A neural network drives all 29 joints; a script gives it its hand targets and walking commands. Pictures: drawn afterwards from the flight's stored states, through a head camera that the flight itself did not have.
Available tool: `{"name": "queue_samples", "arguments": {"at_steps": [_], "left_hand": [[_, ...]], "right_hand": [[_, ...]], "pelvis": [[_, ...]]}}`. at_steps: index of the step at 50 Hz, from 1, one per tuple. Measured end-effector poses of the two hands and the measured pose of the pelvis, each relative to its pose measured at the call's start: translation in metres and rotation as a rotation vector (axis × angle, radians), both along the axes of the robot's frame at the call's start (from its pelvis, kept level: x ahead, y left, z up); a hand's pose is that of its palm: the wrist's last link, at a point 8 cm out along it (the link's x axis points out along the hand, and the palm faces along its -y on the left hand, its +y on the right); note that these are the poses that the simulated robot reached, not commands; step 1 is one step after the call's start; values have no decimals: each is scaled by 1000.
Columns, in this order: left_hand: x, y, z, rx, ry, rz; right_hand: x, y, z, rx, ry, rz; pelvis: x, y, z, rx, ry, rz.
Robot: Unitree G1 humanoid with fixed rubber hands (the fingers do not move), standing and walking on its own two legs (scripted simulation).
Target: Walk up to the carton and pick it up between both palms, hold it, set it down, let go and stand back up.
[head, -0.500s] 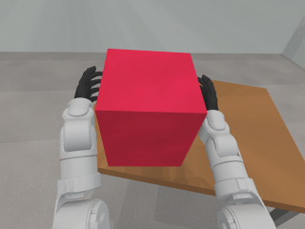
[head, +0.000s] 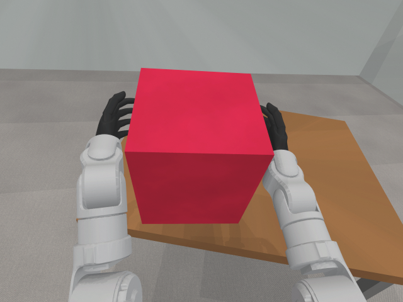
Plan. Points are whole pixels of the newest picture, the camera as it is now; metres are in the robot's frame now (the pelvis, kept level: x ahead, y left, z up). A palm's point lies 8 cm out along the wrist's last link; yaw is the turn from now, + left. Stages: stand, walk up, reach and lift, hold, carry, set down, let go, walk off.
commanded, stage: hold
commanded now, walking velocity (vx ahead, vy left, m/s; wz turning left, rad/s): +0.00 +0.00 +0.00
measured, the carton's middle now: (193, 152) +0.37 +0.00 +0.14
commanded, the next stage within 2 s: none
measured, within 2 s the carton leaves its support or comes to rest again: neither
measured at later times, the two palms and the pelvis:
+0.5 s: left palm (115, 132) +0.34 +0.14 +0.21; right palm (283, 145) +0.34 -0.16 +0.19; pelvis -0.02 -0.02 +0.00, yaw +1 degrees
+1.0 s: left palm (113, 136) +0.34 +0.15 +0.20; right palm (279, 149) +0.34 -0.15 +0.18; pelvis -0.01 +0.00 +0.00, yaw +0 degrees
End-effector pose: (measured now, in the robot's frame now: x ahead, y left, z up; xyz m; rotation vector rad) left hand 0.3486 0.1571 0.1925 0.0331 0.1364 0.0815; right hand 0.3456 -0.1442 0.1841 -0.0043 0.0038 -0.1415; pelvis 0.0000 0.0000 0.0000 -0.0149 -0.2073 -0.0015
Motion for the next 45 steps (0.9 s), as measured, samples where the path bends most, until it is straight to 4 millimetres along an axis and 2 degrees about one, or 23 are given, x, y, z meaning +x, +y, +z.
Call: {"name": "queue_samples", "arguments": {"at_steps": [6, 16, 25, 31, 39, 45], "left_hand": [[-8, -7, 5, 12, -27, 15], [-9, -18, -1, 23, 27, 15], [-9, -13, 16, 12, -24, 16], [-3, -7, 21, 9, -7, 7], [-3, 1, 12, 15, -5, 11], [-4, -3, 8, 22, -8, 6]], "right_hand": [[-4, -7, 3, -4, -29, 7], [-7, -17, -10, 8, 24, 4], [-6, -13, 9, 6, -24, 5], [-3, -7, 11, 0, 0, -4], [-1, 0, 6, 12, -1, 0], [-4, -3, 1, 8, -5, -7]], "pelvis": [[-1, -1, 0, -1, -7, 1], [-13, -13, 0, 8, -7, 5], [-16, -21, 0, 8, 10, 26], [-13, -18, 0, 9, 1, 28], [-8, -8, 0, 3, 0, 21], [-6, -3, 0, 1, -5, 12]]}}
